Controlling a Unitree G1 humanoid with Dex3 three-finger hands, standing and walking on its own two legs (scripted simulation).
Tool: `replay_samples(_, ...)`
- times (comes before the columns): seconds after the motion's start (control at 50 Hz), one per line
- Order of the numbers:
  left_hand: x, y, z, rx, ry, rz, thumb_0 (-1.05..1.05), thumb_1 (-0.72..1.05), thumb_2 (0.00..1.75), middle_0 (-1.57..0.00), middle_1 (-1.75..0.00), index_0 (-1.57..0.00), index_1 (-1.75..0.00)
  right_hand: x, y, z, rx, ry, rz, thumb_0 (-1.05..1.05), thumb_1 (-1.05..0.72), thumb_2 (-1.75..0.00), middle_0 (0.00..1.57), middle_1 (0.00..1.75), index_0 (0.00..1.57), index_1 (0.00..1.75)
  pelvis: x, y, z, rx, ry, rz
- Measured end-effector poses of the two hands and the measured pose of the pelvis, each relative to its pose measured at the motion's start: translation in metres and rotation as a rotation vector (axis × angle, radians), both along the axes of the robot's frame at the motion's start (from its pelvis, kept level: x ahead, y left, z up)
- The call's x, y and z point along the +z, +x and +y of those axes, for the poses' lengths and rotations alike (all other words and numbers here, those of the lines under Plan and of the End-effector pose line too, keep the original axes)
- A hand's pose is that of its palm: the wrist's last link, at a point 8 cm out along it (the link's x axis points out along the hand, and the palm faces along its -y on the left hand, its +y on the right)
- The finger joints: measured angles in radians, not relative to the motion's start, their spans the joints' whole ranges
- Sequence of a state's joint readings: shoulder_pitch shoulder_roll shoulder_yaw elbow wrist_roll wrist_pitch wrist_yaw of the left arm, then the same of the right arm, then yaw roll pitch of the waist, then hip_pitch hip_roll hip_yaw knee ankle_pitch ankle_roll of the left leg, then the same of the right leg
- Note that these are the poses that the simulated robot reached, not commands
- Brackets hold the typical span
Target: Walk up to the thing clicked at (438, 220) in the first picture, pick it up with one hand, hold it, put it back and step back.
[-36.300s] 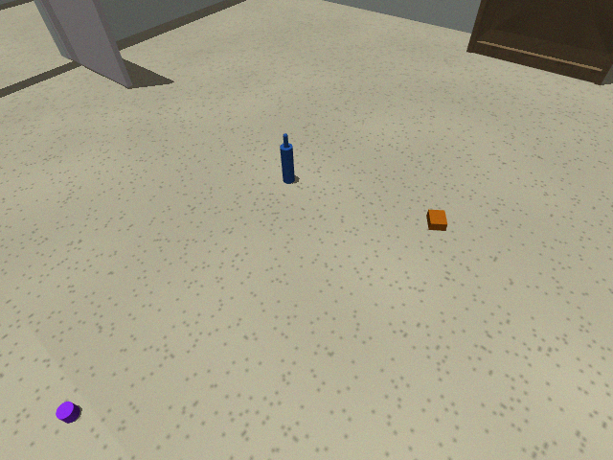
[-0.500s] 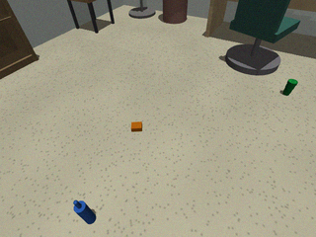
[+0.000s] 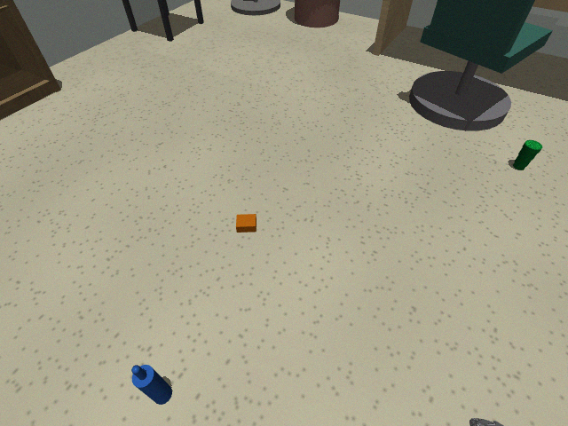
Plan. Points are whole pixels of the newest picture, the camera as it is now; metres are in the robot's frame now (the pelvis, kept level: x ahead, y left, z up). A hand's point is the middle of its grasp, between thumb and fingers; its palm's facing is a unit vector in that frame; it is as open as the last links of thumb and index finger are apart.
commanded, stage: step back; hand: left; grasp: from above
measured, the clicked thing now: (246, 223) +1.04 +0.23 -0.75
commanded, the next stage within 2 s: stand in 0.08 s
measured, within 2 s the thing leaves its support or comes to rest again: neither
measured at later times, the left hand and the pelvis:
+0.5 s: hand out of the picture +0.09 +0.24 -0.14, palm faces -0.02 -0.94 -0.34, open 7.4 cm; pelvis -0.01 -0.01 +0.01, yaw +0 degrees
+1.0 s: hand out of the picture +0.06 +0.24 -0.15, palm faces -0.03 -0.94 -0.35, open 7.4 cm; pelvis -0.01 -0.01 +0.01, yaw +0 degrees
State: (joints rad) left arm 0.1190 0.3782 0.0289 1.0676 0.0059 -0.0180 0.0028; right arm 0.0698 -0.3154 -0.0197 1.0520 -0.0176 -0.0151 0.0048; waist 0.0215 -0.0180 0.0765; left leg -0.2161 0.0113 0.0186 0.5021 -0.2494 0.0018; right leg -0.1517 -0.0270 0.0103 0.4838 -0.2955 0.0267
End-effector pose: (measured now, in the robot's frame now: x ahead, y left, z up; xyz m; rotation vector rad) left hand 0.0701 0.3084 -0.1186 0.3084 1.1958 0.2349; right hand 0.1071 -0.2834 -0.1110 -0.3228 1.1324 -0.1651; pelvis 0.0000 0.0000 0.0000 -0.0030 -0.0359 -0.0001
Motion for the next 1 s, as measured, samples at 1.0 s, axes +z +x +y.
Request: replay_samples(1.0,0.009,-0.018,-0.021,-0.024,-0.011,0.066,0.01,0.90,0.90,-0.20,-0.29,-0.20,-0.30,-0.001,-0.054,-0.024,-0.046,0.002,0.124,0.00,-0.90,-0.89,0.21,0.30,0.20,0.30,0.011,-0.008,-0.012,0.004,0.004,0.004)
